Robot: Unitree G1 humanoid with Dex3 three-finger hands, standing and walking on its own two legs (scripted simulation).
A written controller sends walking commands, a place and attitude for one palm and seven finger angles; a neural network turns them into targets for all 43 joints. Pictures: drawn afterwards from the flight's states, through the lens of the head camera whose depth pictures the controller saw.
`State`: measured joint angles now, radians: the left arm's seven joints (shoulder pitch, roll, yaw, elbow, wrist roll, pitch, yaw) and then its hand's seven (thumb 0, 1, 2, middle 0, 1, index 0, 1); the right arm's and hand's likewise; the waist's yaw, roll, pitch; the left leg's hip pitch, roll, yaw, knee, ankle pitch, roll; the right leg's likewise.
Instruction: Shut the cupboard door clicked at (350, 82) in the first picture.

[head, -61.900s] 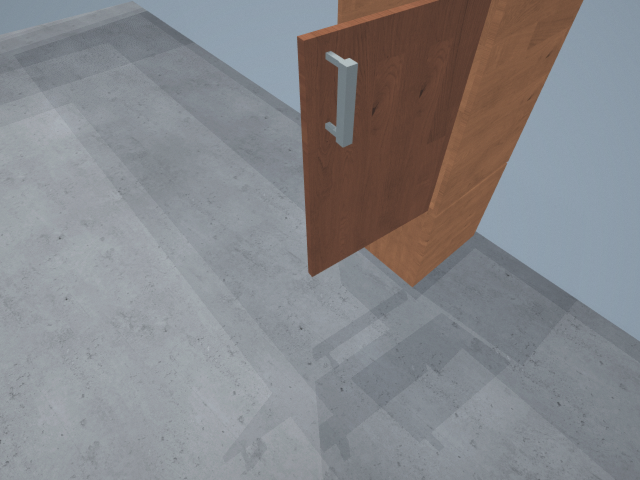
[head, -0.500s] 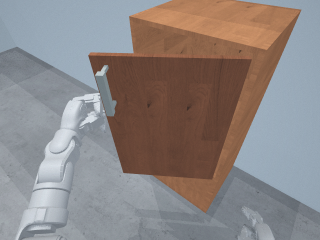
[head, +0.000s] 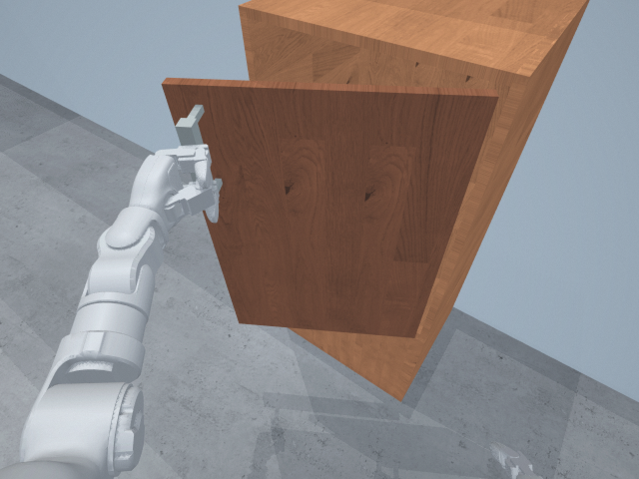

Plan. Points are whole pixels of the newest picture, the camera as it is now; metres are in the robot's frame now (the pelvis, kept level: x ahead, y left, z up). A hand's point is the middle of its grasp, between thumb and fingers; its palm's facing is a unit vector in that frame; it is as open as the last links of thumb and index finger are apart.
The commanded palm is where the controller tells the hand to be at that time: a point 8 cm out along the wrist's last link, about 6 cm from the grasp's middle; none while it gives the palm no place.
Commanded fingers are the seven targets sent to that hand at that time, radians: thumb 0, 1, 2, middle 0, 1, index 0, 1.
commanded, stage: push the door shut along its arc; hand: left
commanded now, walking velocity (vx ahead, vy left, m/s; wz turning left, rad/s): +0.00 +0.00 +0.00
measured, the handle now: (204, 159) +0.49 +0.17 +0.16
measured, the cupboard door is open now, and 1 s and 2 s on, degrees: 30 16 7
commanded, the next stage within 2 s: pull the fist back off the door in 1.44 s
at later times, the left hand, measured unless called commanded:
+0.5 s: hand (229, 171) +0.46 +0.13 +0.16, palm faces -0.22 -0.97 -0.02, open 3.1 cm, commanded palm +0.47 +0.17 +0.16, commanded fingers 0.00 0.90 0.90 -1.30 -1.50 -1.30 -1.50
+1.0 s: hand (270, 143) +0.52 +0.08 +0.17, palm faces -0.36 -0.93 +0.00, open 3.1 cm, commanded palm +0.53 +0.13 +0.16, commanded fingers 0.00 0.90 0.90 -1.30 -1.50 -1.30 -1.50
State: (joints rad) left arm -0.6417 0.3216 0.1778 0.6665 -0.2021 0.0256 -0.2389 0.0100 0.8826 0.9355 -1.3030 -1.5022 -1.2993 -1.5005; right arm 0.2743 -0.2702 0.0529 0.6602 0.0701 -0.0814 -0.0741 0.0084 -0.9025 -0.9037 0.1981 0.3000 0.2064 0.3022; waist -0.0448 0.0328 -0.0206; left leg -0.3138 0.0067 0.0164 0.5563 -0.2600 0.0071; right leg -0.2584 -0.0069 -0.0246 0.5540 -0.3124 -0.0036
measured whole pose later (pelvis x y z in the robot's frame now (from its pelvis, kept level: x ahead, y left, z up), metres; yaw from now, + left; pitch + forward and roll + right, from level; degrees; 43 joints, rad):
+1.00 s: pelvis -0.01 +0.01 -0.02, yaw -1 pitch +14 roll -1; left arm -1.24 0.49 0.22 1.31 -0.12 -0.15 -0.41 0.02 0.90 0.90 -1.30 -1.50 -1.30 -1.50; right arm 0.40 -0.31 0.02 0.73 0.02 -0.14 -0.06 0.00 -0.90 -0.90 0.20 0.30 0.21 0.30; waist -0.21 0.03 -0.05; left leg -0.67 0.02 0.02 0.75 -0.32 0.02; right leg -0.61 0.01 -0.02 0.73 -0.35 0.00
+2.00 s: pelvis +0.02 +0.00 -0.02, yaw -2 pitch +15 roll -1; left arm -1.20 0.27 0.31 1.26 -0.03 -0.19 0.10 0.01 0.91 0.93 -1.30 -1.50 -1.30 -1.50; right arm 0.50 -0.24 0.01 0.71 -0.03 -0.06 0.06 0.00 -0.90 -0.90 0.20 0.30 0.21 0.30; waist -0.19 0.07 -0.10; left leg -0.62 0.04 0.04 0.69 -0.33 0.00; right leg -0.58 0.02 0.00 0.67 -0.36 -0.01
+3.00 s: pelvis +0.01 +0.00 +0.00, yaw -2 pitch +0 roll +0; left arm -0.35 0.19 0.13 0.27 -0.19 0.07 -0.06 0.02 0.90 0.90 -1.30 -1.50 -1.30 -1.50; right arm 0.30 -0.26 0.01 0.67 0.07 -0.04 -0.05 0.01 -0.91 -0.90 0.20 0.30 0.20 0.30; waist -0.01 0.05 -0.05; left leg -0.26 0.02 0.04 0.53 -0.27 0.00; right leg -0.21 0.01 0.00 0.53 -0.31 -0.01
